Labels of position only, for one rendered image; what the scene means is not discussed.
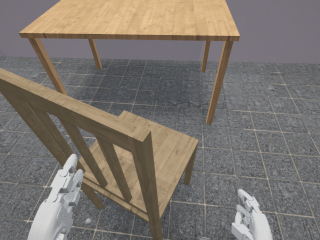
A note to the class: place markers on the table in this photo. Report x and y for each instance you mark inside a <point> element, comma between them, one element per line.
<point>176,20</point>

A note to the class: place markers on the robot right hand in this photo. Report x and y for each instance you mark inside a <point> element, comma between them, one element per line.
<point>255,225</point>

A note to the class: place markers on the chair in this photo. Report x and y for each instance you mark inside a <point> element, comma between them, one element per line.
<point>134,162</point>

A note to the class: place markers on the robot left hand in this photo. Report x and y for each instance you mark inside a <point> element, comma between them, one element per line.
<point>55,212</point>

